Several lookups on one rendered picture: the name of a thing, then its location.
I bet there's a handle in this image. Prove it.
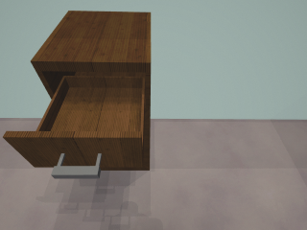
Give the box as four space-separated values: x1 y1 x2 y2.
51 153 102 179

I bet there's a cabinet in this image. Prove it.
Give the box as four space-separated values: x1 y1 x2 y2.
31 11 152 171

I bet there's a drawer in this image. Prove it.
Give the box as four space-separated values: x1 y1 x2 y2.
3 76 146 168

